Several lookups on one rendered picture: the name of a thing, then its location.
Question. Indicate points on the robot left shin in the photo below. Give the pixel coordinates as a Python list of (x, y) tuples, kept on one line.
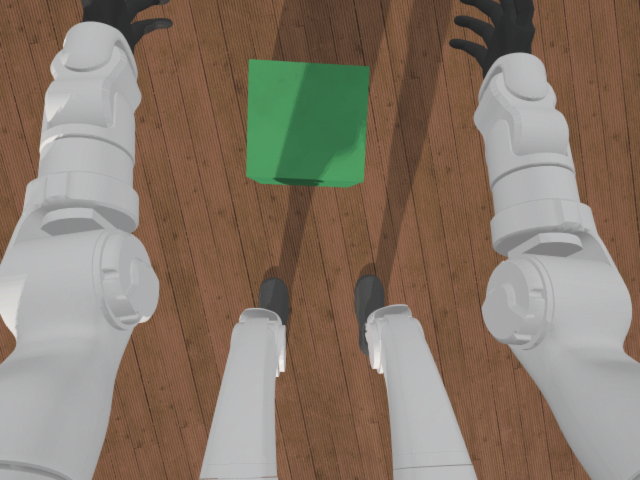
[(255, 313)]

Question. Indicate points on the right robot foot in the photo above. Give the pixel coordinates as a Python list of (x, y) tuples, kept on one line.
[(369, 296)]

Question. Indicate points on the robot right hand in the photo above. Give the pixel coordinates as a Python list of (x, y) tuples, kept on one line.
[(513, 32)]

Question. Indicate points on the right robot upper arm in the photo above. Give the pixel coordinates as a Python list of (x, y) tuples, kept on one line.
[(566, 319)]

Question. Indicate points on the carton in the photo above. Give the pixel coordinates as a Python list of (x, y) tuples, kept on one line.
[(306, 123)]

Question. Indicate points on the robot left forearm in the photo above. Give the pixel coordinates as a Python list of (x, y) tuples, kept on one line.
[(87, 146)]

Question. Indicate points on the robot left hand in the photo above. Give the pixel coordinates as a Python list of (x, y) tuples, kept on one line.
[(120, 13)]

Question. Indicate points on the left robot upper arm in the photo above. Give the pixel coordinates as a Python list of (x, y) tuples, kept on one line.
[(72, 302)]

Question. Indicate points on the robot right forearm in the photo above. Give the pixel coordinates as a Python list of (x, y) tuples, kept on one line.
[(530, 166)]

